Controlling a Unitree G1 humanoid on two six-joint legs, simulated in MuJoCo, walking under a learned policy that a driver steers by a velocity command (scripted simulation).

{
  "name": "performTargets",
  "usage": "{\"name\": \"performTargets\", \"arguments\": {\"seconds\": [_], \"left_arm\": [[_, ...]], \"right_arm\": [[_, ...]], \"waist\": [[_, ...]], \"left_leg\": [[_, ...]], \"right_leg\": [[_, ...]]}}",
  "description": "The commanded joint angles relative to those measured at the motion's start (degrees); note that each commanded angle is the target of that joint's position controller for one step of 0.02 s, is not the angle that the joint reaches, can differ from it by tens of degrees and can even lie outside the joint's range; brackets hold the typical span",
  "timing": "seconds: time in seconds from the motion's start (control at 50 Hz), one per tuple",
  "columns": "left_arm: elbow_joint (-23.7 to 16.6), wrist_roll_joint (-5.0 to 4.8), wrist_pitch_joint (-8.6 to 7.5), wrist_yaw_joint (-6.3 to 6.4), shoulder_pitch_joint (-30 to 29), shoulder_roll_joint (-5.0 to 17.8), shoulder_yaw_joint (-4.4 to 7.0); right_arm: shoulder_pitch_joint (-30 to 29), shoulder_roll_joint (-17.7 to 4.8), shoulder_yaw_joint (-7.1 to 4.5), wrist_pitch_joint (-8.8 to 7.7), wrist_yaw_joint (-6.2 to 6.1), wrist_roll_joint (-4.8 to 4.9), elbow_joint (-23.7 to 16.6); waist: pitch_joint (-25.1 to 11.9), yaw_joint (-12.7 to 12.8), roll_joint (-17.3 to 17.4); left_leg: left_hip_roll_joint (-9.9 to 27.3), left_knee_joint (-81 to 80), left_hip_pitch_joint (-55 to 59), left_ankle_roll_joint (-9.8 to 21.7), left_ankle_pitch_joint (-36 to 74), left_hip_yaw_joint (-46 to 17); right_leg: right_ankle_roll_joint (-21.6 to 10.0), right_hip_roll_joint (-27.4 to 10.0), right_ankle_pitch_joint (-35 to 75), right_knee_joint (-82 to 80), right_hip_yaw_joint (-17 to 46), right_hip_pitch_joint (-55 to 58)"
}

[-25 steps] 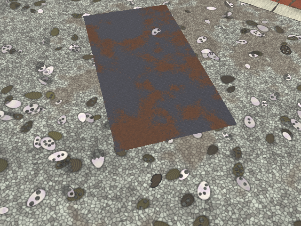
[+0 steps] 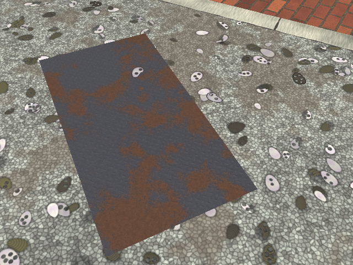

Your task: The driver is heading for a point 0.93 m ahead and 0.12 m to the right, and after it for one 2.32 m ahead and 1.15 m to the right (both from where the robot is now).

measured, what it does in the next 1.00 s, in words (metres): walks ahead: right foot, then left foot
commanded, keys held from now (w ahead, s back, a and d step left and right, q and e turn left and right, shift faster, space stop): w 0.72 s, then w+e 0.28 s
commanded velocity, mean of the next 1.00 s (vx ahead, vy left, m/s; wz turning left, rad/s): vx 0.50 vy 0.00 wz -0.07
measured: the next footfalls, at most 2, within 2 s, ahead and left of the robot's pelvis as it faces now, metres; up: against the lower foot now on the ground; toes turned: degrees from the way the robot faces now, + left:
right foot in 0.10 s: +0.25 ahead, -0.14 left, +0.00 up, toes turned -2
left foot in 0.66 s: +0.55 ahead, +0.11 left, +0.00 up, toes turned +3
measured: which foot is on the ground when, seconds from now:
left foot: down 0.00-0.12, up 0.14-0.64, down 0.66-1.00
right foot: up 0.00-0.08, down 0.10-0.68, up 0.70-1.00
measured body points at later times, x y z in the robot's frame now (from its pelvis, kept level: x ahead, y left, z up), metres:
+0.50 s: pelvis +0.28 -0.04 +0.00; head +0.30 -0.04 +0.45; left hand +0.27 +0.23 -0.13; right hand +0.46 -0.29 -0.10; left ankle +0.47 +0.13 -0.69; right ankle +0.21 -0.13 -0.74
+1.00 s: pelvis +0.56 +0.02 +0.00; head +0.57 +0.02 +0.45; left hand +0.70 +0.28 -0.12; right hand +0.56 -0.25 -0.13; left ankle +0.51 +0.11 -0.74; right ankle +0.71 -0.17 -0.67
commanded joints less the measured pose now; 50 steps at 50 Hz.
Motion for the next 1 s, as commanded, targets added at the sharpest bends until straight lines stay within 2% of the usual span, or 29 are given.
{"name": "performTargets", "arguments": {"seconds": [0.02, 0.06, 0.08, 0.1, 0.12, 0.14, 0.16, 0.18, 0.2, 0.22, 0.24, 0.26, 0.32, 0.38, 0.46, 0.54, 0.6, 0.62, 0.64, 0.66, 0.68, 0.7, 0.72, 0.74, 0.76, 0.8, 0.86, 0.92, 1.0], "left_arm": [[-5.51, -0.29, -1.37, -0.97, -7.29, 4.50, 0.68], [-5.11, -0.35, -1.65, -1.30, -4.42, 6.12, 1.33], [-3.87, -0.27, -1.71, -1.21, 0.26, 7.48, 2.15], [-0.80, -0.17, -1.64, -0.83, 9.58, 10.00, 3.63], [1.46, 0.51, -1.47, -0.25, 20.17, 14.18, 4.85], [2.85, 0.25, -1.03, -0.45, 23.32, 17.17, 5.47], [2.35, -0.28, -1.19, -0.52, 22.07, 11.62, 3.80], [1.45, -0.16, -1.44, -0.34, 17.24, 9.62, 3.14], [0.37, 0.21, -1.59, -0.33, 12.53, 8.39, 2.69], [-0.04, 0.72, -1.74, -0.44, 9.80, 6.83, 2.29], [0.07, 1.33, -1.96, -0.49, 8.71, 5.56, 1.85], [0.40, 1.35, -2.02, -0.60, 8.57, 5.15, 1.77], [1.76, 0.86, -2.31, 0.07, 10.49, 7.53, 2.30], [2.76, 0.71, -1.85, 1.06, 12.89, 8.58, 2.51], [4.23, 0.11, -1.39, 1.49, 16.49, 9.10, 2.47], [6.39, -0.30, -0.30, 1.61, 20.27, 9.53, 2.73], [6.62, -0.43, 0.62, 1.95, 19.41, 10.62, 3.28], [6.29, -0.44, 0.90, 2.00, 18.05, 11.05, 3.41], [5.98, -0.29, 1.25, 2.01, 17.21, 10.16, 3.08], [4.83, 0.51, 1.30, 2.05, 17.59, 8.15, 2.15], [4.34, 0.80, 0.13, 1.45, 24.29, 1.08, 0.06], [5.08, 0.11, -1.26, 1.10, 22.23, 4.26, 0.66], [3.50, -1.67, -2.16, 0.76, 17.39, 8.55, 1.88], [2.98, -2.18, -2.33, 0.98, 14.49, 8.56, 1.88], [3.01, -1.57, -1.97, 1.37, 13.05, 8.01, 2.15], [4.05, -1.20, -0.09, 1.74, 15.47, 5.71, 2.39], [3.48, -1.14, 1.43, 1.97, 14.30, 4.21, 2.55], [1.90, -0.57, 1.27, 1.70, 10.50, 4.20, 2.91], [-0.67, -0.16, 0.84, 0.41, 3.89, 2.76, 2.28]], "right_arm": [[2.27, -9.75, -2.35, 0.42, -0.62, 0.42, -0.66], [1.09, -10.49, -2.69, 0.99, -0.82, 0.46, -0.73], [-0.10, -10.76, -2.74, 1.32, -0.88, 0.44, -0.97], [-0.39, -9.48, -2.21, 1.66, -0.92, 0.15, -1.28], [0.53, -7.66, -1.19, 1.65, -1.03, -0.89, -2.71], [7.70, 0.23, 0.95, 0.34, -0.20, -0.85, -2.67], [3.53, -5.61, -0.23, -1.07, -0.06, 0.58, -2.41], [-1.77, -8.57, -1.11, -2.05, 0.15, 2.11, -4.32], [-4.52, -8.62, -1.11, -2.37, -0.22, 1.99, -4.94], [-5.94, -8.33, -1.52, -2.21, -0.53, 1.05, -5.09], [-4.87, -7.54, -1.70, -1.59, -0.58, 0.67, -4.96], [-3.81, -6.14, -1.60, -0.88, -0.56, 0.58, -4.68], [-6.24, -4.67, -1.42, 0.43, -0.75, 0.07, -5.84], [-11.93, -4.36, -1.36, 0.40, -0.66, -0.30, -7.66], [-19.66, -3.02, -0.63, -0.12, 0.14, 0.11, -9.52], [-25.08, -3.57, -0.36, -0.55, 1.40, 0.63, -11.78], [-23.34, -5.54, -0.91, -0.98, 2.20, 0.67, -12.14], [-19.45, -6.81, -1.57, -1.07, 2.18, 0.58, -11.19], [-11.13, -8.88, -2.87, -1.02, 1.90, 0.39, -8.48], [-0.67, -12.52, -4.18, -0.90, 1.37, -0.19, -5.88], [4.46, -17.60, -5.37, -0.47, 1.33, -0.58, -4.41], [4.36, -12.53, -3.76, -0.50, 1.56, -0.20, -4.68], [-0.70, -10.12, -2.82, -0.73, 1.51, -0.07, -5.40], [-5.70, -8.48, -2.29, -0.83, 1.42, -0.34, -6.69], [-9.00, -6.60, -1.79, -1.04, 1.56, -0.79, -7.01], [-11.27, -4.71, -1.33, -1.73, 1.71, -1.44, -6.56], [-9.23, -6.25, -1.83, -2.38, 1.04, -1.78, -4.91], [-7.49, -6.92, -2.02, -2.28, 0.00, -1.88, -3.90], [-6.39, -7.71, -2.02, -1.95, -0.99, -1.41, -3.33]], "waist": [[4.29, 0.61, 5.90], [2.13, 2.81, 7.05], [-0.84, 5.64, 7.71], [-6.45, 9.73, 6.80], [-14.93, 12.77, 0.66], [-21.21, 8.58, -14.31], [-19.05, 10.98, -8.39], [-11.21, 10.09, -6.35], [-7.01, 8.18, -1.77], [-3.87, 6.70, -0.31], [-3.46, 4.81, -1.50], [-3.13, 3.90, -2.07], [-0.46, 3.41, -1.09], [1.05, 4.83, -0.15], [2.59, 7.46, -0.39], [4.16, 8.77, -0.58], [2.66, 6.26, -1.74], [0.29, 3.74, -2.34], [-4.64, -0.29, -1.53], [-12.65, -3.81, 2.61], [-19.91, -1.34, 16.82], [-21.36, -2.51, 15.37], [-12.91, -1.52, 12.42], [-7.71, 0.09, 8.35], [-3.79, 1.55, 6.07], [-2.05, 4.39, 8.27], [0.09, 4.90, 7.07], [1.27, 4.16, 5.89], [3.17, 2.17, 5.14]], "left_leg": [[18.48, -0.29, 1.83, 7.90, 19.28, -7.27], [18.99, 3.93, 3.86, 6.85, 28.56, -7.14], [17.83, 9.54, 3.40, 5.96, 37.97, -5.93], [14.69, 20.23, -0.17, 4.39, 41.55, -3.74], [11.06, 38.01, -12.50, 2.32, 26.23, -1.33], [-0.18, 57.38, -36.01, -1.52, -14.16, -2.78], [1.82, 64.26, -42.50, -0.38, -19.61, -10.98], [4.71, 65.01, -46.12, 0.67, -14.74, -10.15], [7.99, 62.45, -44.17, 0.74, -9.07, -8.30], [9.81, 59.25, -41.91, 0.35, -5.63, -7.76], [11.37, 57.21, -38.03, 0.22, -3.40, -8.20], [11.77, 55.58, -36.01, -0.12, -2.49, -8.03], [12.73, 49.21, -37.97, -1.93, 1.27, -6.92], [12.58, 39.02, -41.28, -3.19, 10.60, -6.34], [9.98, 26.29, -38.17, -3.08, 19.68, -3.65], [8.94, 20.81, -39.85, -1.74, 17.26, -3.99], [7.60, 18.75, -35.84, 0.54, 11.22, -3.52], [5.92, 17.95, -29.70, 1.57, 10.03, -2.00], [4.12, 17.05, -18.46, 3.06, 10.73, -0.46], [10.51, 19.10, -1.43, 6.05, 11.70, -7.43], [24.02, 14.21, 19.29, 15.16, 0.59, -33.93], [25.53, 7.05, 19.63, 15.11, -5.54, -44.52], [24.00, 6.12, 12.62, 12.38, -6.86, -36.87], [22.31, 4.72, 4.06, 10.78, -3.17, -28.99], [20.25, 2.44, -3.49, 9.78, 0.65, -23.15], [17.47, -1.07, -11.11, 8.19, 5.14, -15.67], [17.19, -3.69, -12.71, 8.76, 10.95, -9.21], [17.01, -4.45, -9.87, 8.04, 14.58, -4.42], [16.17, -5.67, -8.44, 6.36, 16.13, 2.13]], "right_leg": [[-1.66, 0.62, -3.08, -3.11, 0.00, -2.26], [-3.12, 2.28, -7.34, -4.07, -1.36, 3.20], [-4.23, 4.21, -8.11, -4.90, -3.17, 10.50], [-5.88, 5.26, -7.03, -5.12, -3.92, 23.38], [-9.70, -4.86, -6.43, -3.22, 7.82, 41.29], [-18.79, -16.76, -19.07, -9.70, 35.06, 59.40], [-16.91, -15.66, -25.32, -14.56, 38.78, 57.78], [-14.51, -14.14, -22.86, -15.74, 30.47, 50.72], [-13.24, -12.22, -16.78, -17.18, 24.05, 42.51], [-12.88, -10.51, -11.67, -18.87, 19.61, 35.67], [-12.30, -8.96, -8.88, -20.40, 16.45, 31.47], [-12.45, -8.05, -7.90, -22.01, 14.46, 29.18], [-13.59, -7.72, -4.34, -25.37, 10.07, 25.98], [-12.60, -6.58, -2.69, -26.50, 6.62, 27.52], [-10.69, -4.77, -3.32, -26.76, 2.43, 28.68], [-10.35, -8.06, -2.44, -23.73, 2.95, 36.26], [-8.81, -10.17, 5.57, -18.93, 3.42, 40.58], [-8.00, -9.42, 14.17, -14.46, 2.47, 40.48], [-6.65, -6.62, 20.62, -4.94, 0.32, 38.34], [-4.82, -3.37, 11.68, 10.54, -2.10, 28.58], [-0.53, 7.25, -16.56, 32.64, -3.85, 4.66], [-1.26, 7.45, -37.09, 40.34, 4.76, -2.38], [-2.50, 4.14, -33.94, 43.28, 5.20, -7.14], [-2.95, 0.92, -28.56, 41.50, 3.84, -6.19], [-2.80, -1.06, -24.46, 37.88, 3.38, -4.03], [-2.42, -3.12, -20.04, 33.70, 4.32, 2.47], [-1.44, -2.83, -14.57, 30.07, 5.59, -0.24], [-0.65, -1.71, -5.82, 21.76, 6.90, -4.72], [-0.55, -0.84, 2.54, 10.33, 2.17, -2.99]]}}
Keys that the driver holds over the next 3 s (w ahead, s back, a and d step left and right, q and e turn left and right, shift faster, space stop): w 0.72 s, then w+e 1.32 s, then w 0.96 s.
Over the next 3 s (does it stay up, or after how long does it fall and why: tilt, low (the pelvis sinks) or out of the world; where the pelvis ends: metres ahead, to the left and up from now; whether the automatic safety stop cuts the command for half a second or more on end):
stays up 1.51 -0.54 0.00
